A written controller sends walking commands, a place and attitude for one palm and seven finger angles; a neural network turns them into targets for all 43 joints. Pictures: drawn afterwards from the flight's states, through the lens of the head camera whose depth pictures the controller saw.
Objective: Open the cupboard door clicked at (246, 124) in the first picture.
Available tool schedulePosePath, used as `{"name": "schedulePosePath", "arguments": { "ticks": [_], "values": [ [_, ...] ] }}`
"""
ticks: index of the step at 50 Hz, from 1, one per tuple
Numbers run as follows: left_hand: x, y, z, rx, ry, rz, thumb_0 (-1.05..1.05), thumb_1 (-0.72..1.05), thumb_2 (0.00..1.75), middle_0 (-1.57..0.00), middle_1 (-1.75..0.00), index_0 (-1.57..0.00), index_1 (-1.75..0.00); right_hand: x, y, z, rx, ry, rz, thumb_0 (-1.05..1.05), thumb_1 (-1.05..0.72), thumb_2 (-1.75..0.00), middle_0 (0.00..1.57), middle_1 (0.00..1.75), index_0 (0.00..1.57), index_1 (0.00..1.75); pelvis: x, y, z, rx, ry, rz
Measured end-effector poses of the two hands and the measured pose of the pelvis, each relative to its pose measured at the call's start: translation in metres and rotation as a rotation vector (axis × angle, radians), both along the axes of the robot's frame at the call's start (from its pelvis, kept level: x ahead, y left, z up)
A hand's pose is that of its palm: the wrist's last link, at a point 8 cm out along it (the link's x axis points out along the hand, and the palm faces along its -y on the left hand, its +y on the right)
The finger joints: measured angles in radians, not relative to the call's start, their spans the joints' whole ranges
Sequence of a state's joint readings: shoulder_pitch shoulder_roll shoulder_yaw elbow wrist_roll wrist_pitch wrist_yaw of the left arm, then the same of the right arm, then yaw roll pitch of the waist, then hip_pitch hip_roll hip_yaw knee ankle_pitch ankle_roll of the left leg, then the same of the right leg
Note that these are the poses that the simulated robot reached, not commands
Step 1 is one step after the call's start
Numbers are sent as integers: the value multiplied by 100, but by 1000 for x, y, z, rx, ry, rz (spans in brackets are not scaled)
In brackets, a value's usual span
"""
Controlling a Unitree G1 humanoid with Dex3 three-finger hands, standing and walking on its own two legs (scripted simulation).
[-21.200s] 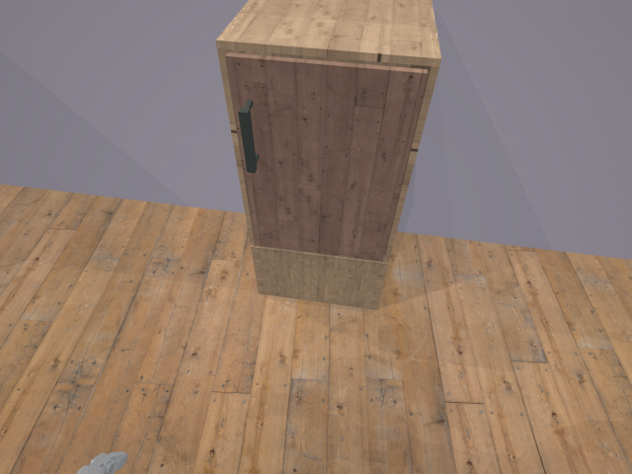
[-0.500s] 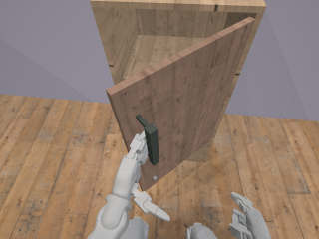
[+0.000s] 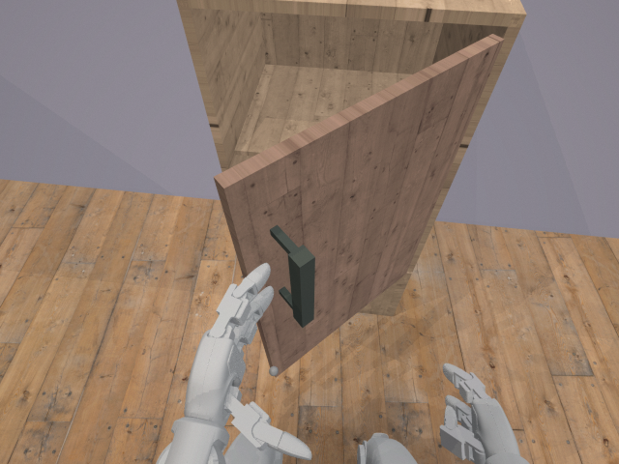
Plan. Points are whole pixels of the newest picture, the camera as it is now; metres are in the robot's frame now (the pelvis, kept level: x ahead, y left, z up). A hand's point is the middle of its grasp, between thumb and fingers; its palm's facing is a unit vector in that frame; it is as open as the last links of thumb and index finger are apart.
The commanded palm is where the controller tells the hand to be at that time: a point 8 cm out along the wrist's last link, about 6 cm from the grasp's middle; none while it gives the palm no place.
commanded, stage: slide the hand sideways off the handle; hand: left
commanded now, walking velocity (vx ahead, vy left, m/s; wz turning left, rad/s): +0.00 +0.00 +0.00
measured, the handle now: (292, 280) +0.33 +0.04 +0.06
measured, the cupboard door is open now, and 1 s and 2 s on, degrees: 46 46 46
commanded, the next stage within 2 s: draw the hand back to the body in 0.48 s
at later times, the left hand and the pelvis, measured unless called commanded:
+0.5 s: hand (232, 402) +0.19 +0.09 +0.06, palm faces -0.10 -0.99 -0.01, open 16.3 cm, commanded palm +0.17 +0.14 +0.06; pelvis +0.00 -0.01 -0.01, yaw +0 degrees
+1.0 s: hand (166, 395) +0.18 +0.14 +0.12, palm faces -0.11 -0.99 -0.06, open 16.3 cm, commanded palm +0.16 +0.21 +0.13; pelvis +0.01 +0.00 +0.02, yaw +0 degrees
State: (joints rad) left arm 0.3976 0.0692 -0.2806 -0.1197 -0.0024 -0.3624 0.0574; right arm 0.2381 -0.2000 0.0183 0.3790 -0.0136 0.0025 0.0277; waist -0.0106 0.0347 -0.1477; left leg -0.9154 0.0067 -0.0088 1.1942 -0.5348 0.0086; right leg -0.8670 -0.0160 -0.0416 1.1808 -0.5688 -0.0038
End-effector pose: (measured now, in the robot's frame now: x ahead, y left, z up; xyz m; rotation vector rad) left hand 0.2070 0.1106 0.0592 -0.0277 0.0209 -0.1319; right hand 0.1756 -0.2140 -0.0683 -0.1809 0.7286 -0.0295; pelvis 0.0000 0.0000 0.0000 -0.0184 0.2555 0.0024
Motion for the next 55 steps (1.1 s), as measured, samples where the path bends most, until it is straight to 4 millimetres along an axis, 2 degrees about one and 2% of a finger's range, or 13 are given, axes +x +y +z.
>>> {"name": "schedulePosePath", "arguments": {
  "ticks": [13,25,32,37,42,50,55],
  "values": [
    [-19,22,0,30,13,23,-1,-50,30,-15,-30,-16,-30,15,-3,-3,-8,-26,12,2,-90,-90,20,30,21,30,5,-2,-7,-4,16,7],
    [-33,39,-2,43,31,29,-1,-50,30,-15,-30,-15,-30,9,-11,-7,-20,-19,-23,2,-90,-90,20,30,21,30,3,-6,-11,-7,21,8],
    [-32,39,1,30,1,0,-1,-50,30,-15,-30,-15,-30,4,-14,-8,-36,-35,-34,2,-90,-90,20,30,21,30,-1,-5,-14,-13,21,8],
    [-31,53,22,83,-26,13,-1,-50,30,-15,-30,-16,-30,-1,-13,-2,-20,-28,-66,2,-90,-90,20,30,21,30,-1,-5,-7,-12,-8,3],
    [-39,72,49,102,-25,60,-1,-50,30,-15,-30,-16,-30,-4,-9,15,0,-43,-87,2,-90,-90,20,30,21,30,3,-3,9,-15,-48,6],
    [-42,85,62,90,-5,24,-1,-50,30,-15,-30,-15,-30,-1,-10,41,-36,-98,-79,2,-90,-90,20,30,21,30,5,1,24,-21,-86,12],
    [-41,106,80,115,-42,50,-1,-47,32,-15,-30,-16,-30,3,-10,52,-43,-122,-88,2,-90,-90,20,30,21,30,9,3,30,-26,-108,12]
  ]
}}
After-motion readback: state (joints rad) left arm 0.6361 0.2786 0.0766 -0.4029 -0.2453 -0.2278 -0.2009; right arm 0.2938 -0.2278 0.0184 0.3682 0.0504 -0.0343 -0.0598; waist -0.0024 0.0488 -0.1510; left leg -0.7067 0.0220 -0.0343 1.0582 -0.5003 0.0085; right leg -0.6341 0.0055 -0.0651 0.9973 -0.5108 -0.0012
